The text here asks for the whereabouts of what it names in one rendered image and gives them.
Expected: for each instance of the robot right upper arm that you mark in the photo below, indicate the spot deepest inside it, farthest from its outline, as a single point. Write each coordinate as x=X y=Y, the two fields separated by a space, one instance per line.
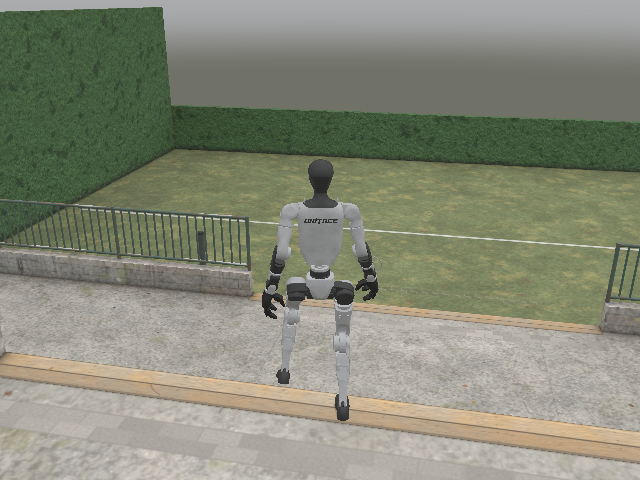
x=352 y=213

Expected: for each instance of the robot left hand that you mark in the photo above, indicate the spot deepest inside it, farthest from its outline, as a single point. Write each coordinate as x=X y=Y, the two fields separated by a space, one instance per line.
x=267 y=305

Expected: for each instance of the right robot shin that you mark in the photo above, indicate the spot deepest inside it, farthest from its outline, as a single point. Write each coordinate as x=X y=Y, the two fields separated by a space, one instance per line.
x=343 y=371

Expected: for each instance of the robot left upper arm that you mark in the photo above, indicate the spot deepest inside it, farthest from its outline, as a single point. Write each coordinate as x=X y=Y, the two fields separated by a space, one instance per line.
x=287 y=214

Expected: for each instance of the robot right thigh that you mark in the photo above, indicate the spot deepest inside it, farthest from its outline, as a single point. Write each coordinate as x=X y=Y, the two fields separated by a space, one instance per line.
x=343 y=305

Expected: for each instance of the left robot forearm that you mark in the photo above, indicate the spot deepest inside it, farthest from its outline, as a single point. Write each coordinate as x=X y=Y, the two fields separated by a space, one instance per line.
x=275 y=273

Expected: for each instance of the right robot forearm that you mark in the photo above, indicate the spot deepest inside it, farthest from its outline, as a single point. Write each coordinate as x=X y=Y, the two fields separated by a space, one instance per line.
x=367 y=266

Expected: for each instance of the robot right hand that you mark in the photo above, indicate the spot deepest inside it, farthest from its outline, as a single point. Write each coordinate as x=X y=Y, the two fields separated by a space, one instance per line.
x=373 y=286

